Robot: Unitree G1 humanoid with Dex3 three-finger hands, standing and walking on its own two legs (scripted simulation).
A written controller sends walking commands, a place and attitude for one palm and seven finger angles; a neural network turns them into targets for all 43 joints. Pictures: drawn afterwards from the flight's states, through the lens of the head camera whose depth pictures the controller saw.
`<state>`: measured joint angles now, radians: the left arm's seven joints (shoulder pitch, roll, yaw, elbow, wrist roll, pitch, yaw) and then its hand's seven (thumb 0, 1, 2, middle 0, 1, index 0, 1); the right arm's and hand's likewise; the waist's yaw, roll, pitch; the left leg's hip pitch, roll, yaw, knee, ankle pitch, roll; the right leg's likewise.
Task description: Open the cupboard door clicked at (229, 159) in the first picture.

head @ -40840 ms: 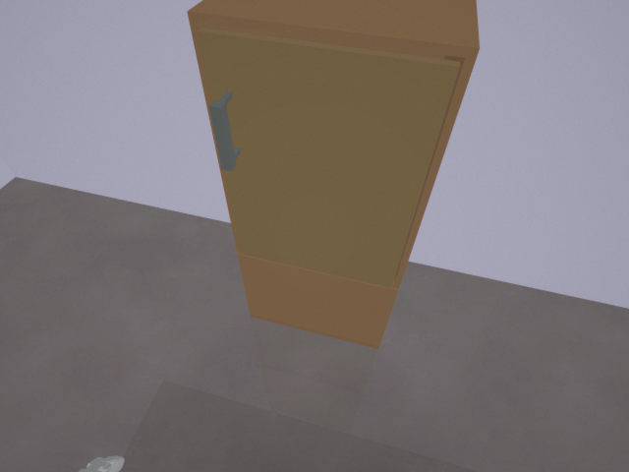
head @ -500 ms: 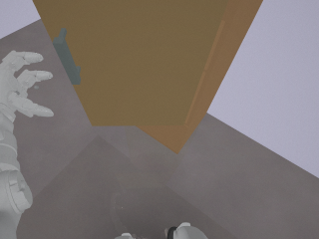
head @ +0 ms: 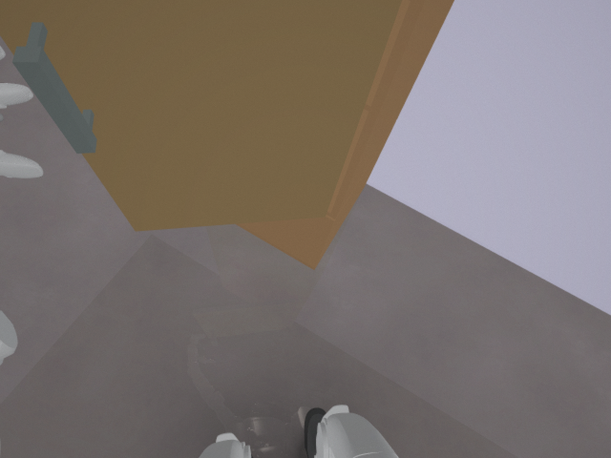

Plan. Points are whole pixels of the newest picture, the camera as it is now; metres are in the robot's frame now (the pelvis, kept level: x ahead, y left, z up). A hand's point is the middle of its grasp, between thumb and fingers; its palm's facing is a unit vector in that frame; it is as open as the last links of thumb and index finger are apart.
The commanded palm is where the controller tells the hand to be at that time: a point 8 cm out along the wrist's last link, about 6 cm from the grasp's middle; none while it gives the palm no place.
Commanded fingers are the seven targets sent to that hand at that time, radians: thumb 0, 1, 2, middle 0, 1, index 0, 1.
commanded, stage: move the hooked fingers beside the handle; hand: left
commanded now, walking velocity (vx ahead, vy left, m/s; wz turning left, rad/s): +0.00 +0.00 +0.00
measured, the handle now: (64, 93) +0.54 +0.25 +0.09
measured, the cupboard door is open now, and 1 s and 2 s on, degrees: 38 38 38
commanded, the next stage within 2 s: slide the fingers in behind the handle in 0.70 s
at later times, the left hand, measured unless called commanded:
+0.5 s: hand out of the picture +0.47 +0.31 +0.10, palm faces +0.05 -1.00 +0.00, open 14.0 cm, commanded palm +0.46 +0.34 +0.09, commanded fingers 0.00 -0.50 0.30 -0.30 -1.20 -0.30 -1.20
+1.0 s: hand (3, 130) +0.48 +0.30 +0.10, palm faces +0.03 -1.00 +0.00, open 14.0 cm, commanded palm +0.46 +0.33 +0.09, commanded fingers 0.00 -0.50 0.30 -0.30 -1.20 -0.30 -1.20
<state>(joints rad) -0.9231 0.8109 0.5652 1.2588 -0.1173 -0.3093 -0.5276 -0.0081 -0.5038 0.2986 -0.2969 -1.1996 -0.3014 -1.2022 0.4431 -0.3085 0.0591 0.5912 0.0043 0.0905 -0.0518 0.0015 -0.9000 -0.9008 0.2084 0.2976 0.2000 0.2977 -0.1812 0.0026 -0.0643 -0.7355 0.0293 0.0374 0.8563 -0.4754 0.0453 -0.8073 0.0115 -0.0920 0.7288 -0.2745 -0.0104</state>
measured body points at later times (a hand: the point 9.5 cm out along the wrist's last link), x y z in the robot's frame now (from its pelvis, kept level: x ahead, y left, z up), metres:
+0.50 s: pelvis +0.01 +0.00 +0.00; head +0.13 +0.04 +0.43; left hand +0.46 +0.36 +0.10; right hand +0.04 -0.27 -0.10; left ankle -0.05 +0.08 -0.70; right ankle +0.03 -0.12 -0.70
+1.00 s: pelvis +0.00 +0.00 +0.00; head +0.13 +0.04 +0.42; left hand +0.47 +0.35 +0.10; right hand -0.02 -0.27 -0.10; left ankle -0.05 +0.08 -0.70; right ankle +0.03 -0.12 -0.70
